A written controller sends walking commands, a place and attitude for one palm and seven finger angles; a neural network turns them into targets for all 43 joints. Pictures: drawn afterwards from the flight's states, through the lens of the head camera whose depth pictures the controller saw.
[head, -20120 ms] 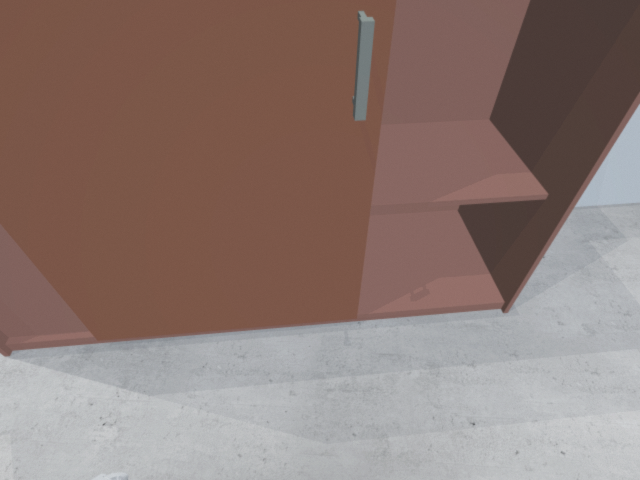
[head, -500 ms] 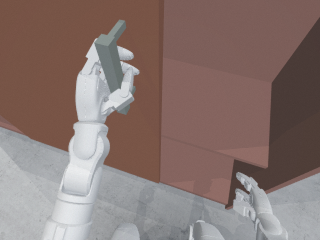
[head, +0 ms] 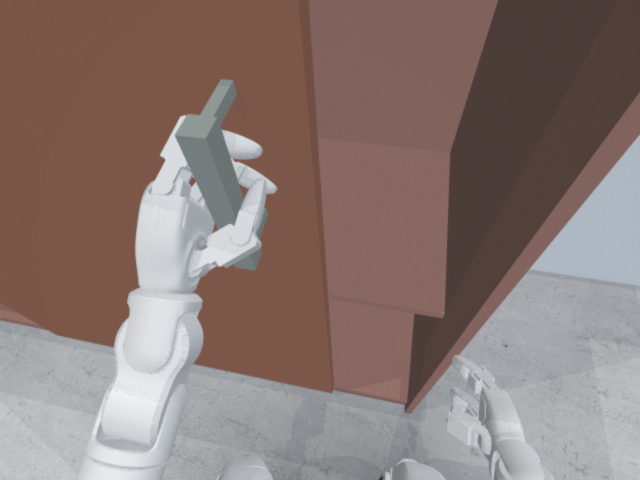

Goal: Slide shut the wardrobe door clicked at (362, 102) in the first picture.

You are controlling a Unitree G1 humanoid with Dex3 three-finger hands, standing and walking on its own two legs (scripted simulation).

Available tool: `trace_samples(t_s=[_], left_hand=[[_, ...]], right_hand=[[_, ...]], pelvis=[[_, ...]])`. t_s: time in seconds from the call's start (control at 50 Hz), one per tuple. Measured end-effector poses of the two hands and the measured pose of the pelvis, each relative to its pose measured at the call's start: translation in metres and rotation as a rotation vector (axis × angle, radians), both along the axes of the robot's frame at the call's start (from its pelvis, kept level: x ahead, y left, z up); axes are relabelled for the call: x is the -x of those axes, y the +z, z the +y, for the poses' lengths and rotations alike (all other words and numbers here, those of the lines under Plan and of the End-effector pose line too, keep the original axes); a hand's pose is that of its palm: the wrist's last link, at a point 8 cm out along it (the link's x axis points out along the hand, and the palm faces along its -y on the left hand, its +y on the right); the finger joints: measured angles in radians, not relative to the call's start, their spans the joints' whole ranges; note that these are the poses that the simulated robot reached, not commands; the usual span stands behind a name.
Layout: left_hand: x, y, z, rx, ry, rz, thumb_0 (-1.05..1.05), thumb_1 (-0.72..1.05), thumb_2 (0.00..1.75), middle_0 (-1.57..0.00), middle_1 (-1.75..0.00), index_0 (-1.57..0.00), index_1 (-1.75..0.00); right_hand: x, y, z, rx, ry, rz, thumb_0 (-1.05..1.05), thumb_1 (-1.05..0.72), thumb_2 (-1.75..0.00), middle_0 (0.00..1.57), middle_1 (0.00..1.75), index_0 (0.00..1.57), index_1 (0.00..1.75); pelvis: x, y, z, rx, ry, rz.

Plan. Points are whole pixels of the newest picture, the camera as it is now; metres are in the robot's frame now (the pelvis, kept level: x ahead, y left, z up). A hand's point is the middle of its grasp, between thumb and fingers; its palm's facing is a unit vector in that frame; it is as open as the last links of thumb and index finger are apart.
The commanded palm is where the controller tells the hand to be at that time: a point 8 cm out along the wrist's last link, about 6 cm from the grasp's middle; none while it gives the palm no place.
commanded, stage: step sideways, sliding the door along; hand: left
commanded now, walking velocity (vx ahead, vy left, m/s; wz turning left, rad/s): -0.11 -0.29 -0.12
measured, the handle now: (236, 187) +0.33 +0.12 +0.21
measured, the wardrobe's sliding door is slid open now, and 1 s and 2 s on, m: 0.21 0.00 0.00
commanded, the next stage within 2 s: stop walking and hold the door there in 1.10 s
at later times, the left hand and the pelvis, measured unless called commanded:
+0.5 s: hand (398, 249) +0.28 -0.03 +0.21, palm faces +0.07 -1.00 -0.06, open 6.1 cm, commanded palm +0.24 -0.02 +0.21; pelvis -0.05 -0.14 +0.01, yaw -4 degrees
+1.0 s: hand (521, 259) +0.28 -0.12 +0.21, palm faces +0.28 -0.96 -0.04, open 5.8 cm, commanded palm +0.23 -0.14 +0.21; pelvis -0.05 -0.29 +0.00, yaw -1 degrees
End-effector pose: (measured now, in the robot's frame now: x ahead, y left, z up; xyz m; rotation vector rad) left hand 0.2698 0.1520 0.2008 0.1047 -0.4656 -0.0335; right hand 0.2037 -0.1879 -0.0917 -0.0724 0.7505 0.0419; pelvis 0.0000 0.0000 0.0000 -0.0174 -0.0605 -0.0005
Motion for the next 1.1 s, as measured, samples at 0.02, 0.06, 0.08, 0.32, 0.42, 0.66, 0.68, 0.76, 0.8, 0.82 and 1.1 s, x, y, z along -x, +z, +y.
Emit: trace_samples(t_s=[0.02,0.06,0.08,0.32,0.42,0.66,0.68,0.76,0.8,0.82,1.1], left_hand=[[0.001,0.000,-0.007,-0.003,0.013,-0.007,-0.02,0.68,0.79,-0.52,-1.40,-0.28,-1.39],[0.002,0.000,-0.020,0.004,0.029,-0.001,-0.03,0.70,0.81,-0.53,-1.40,-0.27,-1.40],[0.004,0.000,-0.027,0.017,0.032,0.010,-0.02,0.71,0.82,-0.53,-1.40,-0.27,-1.40],[0.008,0.001,-0.085,0.065,-0.056,0.042,0.00,0.73,0.80,-0.48,-1.40,-0.29,-1.40],[0.013,0.003,-0.106,0.048,0.004,0.083,0.02,0.73,0.81,-0.48,-1.40,-0.29,-1.40],[0.019,0.001,-0.166,0.105,0.101,0.061,0.02,0.72,0.83,-0.46,-1.40,-0.36,-1.40],[0.019,0.000,-0.171,0.111,0.081,0.050,0.03,0.72,0.83,-0.46,-1.40,-0.36,-1.40],[0.020,0.000,-0.193,0.114,0.040,0.052,0.03,0.74,0.81,-0.46,-1.40,-0.34,-1.40],[0.021,0.001,-0.204,0.108,0.042,0.067,0.03,0.74,0.81,-0.46,-1.40,-0.33,-1.40],[0.022,0.002,-0.210,0.105,0.047,0.072,0.03,0.74,0.81,-0.46,-1.40,-0.33,-1.40],[0.028,0.001,-0.223,0.095,0.330,0.039,0.00,0.68,0.82,-0.46,-1.40,-0.39,-1.37]], right_hand=[[0.002,-0.005,-0.009,-0.005,-0.007,0.001,0.01,-0.90,-0.90,0.20,0.30,0.20,0.30],[0.009,-0.008,-0.028,0.001,-0.031,0.017,0.01,-0.90,-0.90,0.20,0.30,0.20,0.30],[0.014,-0.006,-0.038,0.010,-0.047,0.022,0.01,-0.90,-0.90,0.20,0.30,0.20,0.30],[0.077,0.030,-0.133,0.153,-0.204,0.029,0.01,-0.90,-0.90,0.20,0.30,0.20,0.30],[0.090,0.023,-0.155,0.130,-0.161,0.091,0.01,-0.90,-0.90,0.19,0.30,0.20,0.30],[0.085,0.017,-0.213,0.108,-0.120,0.072,0.01,-0.90,-0.90,0.20,0.30,0.20,0.30],[0.084,0.018,-0.219,0.120,-0.125,0.055,0.01,-0.90,-0.90,0.20,0.30,0.20,0.30],[0.086,0.028,-0.238,0.121,-0.131,0.070,0.01,-0.90,-0.90,0.20,0.30,0.20,0.30],[0.086,0.031,-0.248,0.119,-0.109,0.078,0.01,-0.90,-0.90,0.20,0.30,0.20,0.30],[0.085,0.032,-0.253,0.116,-0.097,0.078,0.01,-0.90,-0.90,0.20,0.30,0.20,0.30],[0.056,0.020,-0.329,0.125,-0.055,0.051,0.01,-0.90,-0.90,0.20,0.30,0.20,0.30]], pelvis=[[0.003,-0.003,-0.009,0.010,0.006,-0.012],[0.009,-0.003,-0.022,-0.007,0.006,-0.005],[0.012,0.000,-0.027,-0.024,-0.003,0.004],[0.037,0.015,-0.075,-0.041,-0.054,0.045],[0.042,0.021,-0.106,0.017,-0.068,0.035],[0.056,0.011,-0.179,-0.012,-0.068,0.043],[0.056,0.008,-0.182,0.001,-0.070,0.046],[0.059,0.016,-0.205,-0.006,-0.068,0.025],[0.059,0.021,-0.218,0.012,-0.065,0.027],[0.059,0.022,-0.225,0.021,-0.066,0.028],[0.043,0.008,-0.298,0.001,-0.030,0.036]])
